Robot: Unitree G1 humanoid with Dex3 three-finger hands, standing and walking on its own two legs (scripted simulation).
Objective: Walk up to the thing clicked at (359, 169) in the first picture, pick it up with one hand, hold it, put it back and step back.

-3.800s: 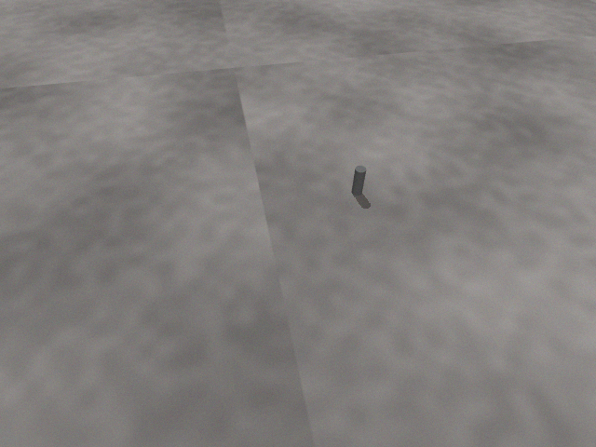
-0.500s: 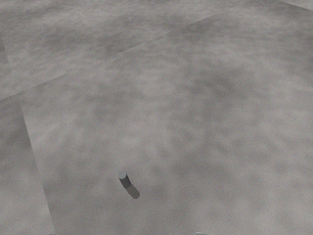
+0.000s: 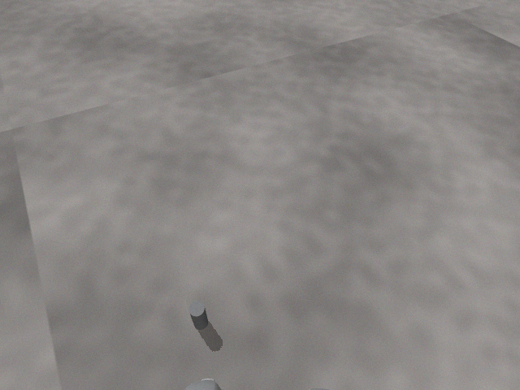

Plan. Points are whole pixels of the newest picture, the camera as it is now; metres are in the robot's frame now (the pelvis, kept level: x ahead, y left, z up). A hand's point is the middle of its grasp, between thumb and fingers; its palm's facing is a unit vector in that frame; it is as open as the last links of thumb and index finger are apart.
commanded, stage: walk up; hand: left
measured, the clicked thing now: (199, 315) +0.44 +0.21 -0.68
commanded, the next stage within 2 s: stand in 1.36 s
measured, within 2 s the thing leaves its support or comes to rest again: neither
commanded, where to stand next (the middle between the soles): +0.09 -0.01 m, yaw +0 degrees
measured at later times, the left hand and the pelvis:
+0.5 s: hand out of the picture +0.13 +0.25 -0.13, palm faces -0.04 -0.92 -0.39, open 7.4 cm; pelvis +0.04 -0.01 +0.01, yaw -1 degrees
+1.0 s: hand out of the picture +0.14 +0.25 -0.13, palm faces -0.04 -0.94 -0.33, open 7.4 cm; pelvis +0.05 -0.01 +0.03, yaw -1 degrees
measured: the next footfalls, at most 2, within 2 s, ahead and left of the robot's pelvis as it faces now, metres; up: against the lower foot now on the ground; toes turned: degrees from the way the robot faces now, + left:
right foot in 0.20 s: +0.09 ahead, -0.14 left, +0.00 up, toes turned -3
